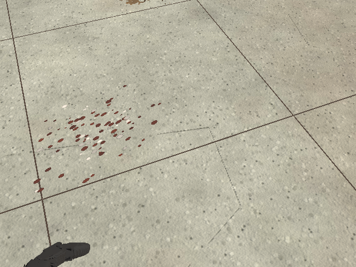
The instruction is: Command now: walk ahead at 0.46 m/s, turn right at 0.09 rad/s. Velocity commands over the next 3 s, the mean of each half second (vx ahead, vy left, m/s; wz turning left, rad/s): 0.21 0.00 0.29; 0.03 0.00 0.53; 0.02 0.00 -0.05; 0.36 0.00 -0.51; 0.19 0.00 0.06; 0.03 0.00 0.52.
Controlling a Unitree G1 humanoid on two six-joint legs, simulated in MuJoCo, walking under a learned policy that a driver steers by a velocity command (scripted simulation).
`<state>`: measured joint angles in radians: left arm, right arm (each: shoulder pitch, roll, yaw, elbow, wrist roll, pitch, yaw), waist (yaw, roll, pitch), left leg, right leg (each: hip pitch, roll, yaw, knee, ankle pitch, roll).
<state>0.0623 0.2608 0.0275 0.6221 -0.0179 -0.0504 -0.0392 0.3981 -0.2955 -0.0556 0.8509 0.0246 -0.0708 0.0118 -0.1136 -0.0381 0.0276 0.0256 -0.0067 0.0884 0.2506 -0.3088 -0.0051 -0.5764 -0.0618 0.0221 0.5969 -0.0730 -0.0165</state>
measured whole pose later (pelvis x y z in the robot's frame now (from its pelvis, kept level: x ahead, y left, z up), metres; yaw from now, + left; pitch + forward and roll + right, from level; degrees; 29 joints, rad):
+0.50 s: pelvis +0.16 -0.02 +0.00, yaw +13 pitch +1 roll -2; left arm 0.14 0.29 0.07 0.79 -0.01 -0.01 0.02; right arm 0.16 -0.29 -0.07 0.70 0.01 0.06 0.02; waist 0.02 0.02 0.06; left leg -0.46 0.08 0.03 0.71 -0.26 -0.03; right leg -0.16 -0.03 -0.25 0.41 -0.25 -0.02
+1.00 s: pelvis +0.20 -0.02 -0.01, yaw +30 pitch +2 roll +0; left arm 0.12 0.30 0.07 0.79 0.00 -0.01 0.00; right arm 0.14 -0.32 -0.08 0.63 0.01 0.05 -0.03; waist 0.00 0.02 0.04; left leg -0.36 -0.10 -0.18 0.55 -0.21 0.01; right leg -0.29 0.03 0.06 0.51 -0.25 0.02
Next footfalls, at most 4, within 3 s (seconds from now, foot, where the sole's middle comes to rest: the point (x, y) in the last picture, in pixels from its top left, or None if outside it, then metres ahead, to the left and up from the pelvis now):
0.06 right None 0.20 -0.13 -0.78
0.54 left None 0.22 0.12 -0.78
1.00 right None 0.31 -0.10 -0.78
1.30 left None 0.15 0.11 -0.77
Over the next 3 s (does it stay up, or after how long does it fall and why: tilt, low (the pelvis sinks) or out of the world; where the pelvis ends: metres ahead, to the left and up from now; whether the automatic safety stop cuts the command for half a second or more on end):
stays up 0.57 0.03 -0.01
